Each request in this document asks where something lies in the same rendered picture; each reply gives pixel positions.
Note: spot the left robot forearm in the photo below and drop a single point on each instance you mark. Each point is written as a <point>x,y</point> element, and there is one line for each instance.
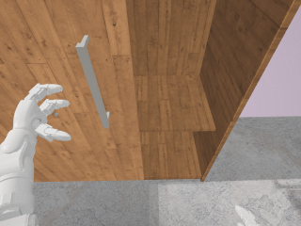
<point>17,174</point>

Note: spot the wardrobe door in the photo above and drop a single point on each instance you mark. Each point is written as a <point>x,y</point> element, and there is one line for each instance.
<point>37,46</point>

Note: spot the handle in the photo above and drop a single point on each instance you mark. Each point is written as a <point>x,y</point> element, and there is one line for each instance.
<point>81,48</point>

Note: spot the robot right hand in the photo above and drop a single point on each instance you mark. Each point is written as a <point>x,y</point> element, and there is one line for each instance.
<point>247,217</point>

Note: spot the left robot upper arm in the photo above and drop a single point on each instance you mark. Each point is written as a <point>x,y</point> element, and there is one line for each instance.
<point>23,220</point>

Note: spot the robot left hand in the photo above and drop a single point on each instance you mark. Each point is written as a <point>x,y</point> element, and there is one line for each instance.
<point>28,112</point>

